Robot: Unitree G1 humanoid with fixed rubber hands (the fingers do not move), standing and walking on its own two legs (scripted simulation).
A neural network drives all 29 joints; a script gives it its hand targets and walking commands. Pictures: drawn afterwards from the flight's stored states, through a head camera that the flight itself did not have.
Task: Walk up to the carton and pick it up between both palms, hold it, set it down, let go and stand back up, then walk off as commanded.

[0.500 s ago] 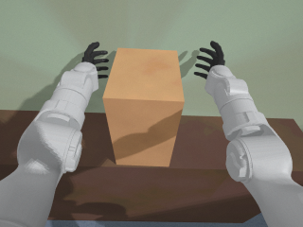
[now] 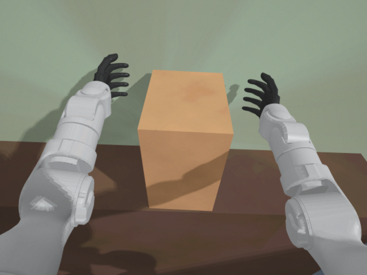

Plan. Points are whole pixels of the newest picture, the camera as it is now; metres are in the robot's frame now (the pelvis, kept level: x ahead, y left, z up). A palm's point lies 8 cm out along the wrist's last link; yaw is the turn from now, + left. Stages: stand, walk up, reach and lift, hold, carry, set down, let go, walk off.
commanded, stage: set down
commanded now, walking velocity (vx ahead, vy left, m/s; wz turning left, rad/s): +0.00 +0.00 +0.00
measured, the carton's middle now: (184, 143) +0.42 -0.03 +0.06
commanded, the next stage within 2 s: none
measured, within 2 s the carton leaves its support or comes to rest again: neither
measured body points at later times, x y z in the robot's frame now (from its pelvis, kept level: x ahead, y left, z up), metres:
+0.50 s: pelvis +0.01 +0.01 +0.00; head +0.00 +0.02 +0.45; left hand +0.40 +0.14 +0.14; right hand +0.36 -0.21 +0.14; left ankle -0.01 +0.13 -0.75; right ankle +0.05 -0.11 -0.75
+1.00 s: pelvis +0.02 +0.00 +0.00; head +0.01 +0.01 +0.45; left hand +0.30 +0.17 +0.07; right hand +0.27 -0.21 +0.06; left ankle -0.01 +0.13 -0.75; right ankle +0.05 -0.11 -0.75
